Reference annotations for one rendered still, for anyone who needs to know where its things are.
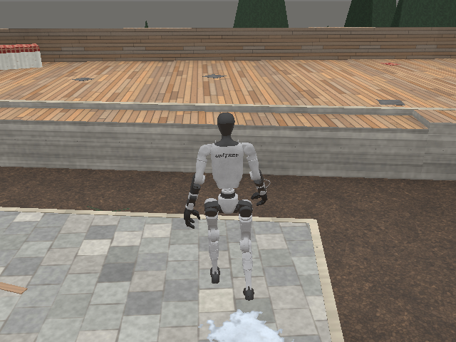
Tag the robot right upper arm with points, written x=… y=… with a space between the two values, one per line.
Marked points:
x=249 y=150

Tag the left robot thigh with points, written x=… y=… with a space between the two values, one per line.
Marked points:
x=211 y=209

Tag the right robot forearm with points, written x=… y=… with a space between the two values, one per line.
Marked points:
x=260 y=185

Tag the left robot forearm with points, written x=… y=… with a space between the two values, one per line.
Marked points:
x=193 y=194

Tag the right robot foot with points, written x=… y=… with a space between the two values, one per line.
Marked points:
x=249 y=294

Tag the right robot hand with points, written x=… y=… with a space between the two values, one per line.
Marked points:
x=256 y=195

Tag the robot left upper arm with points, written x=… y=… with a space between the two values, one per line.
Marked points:
x=204 y=151

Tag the left robot hand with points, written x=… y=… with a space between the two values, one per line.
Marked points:
x=187 y=218

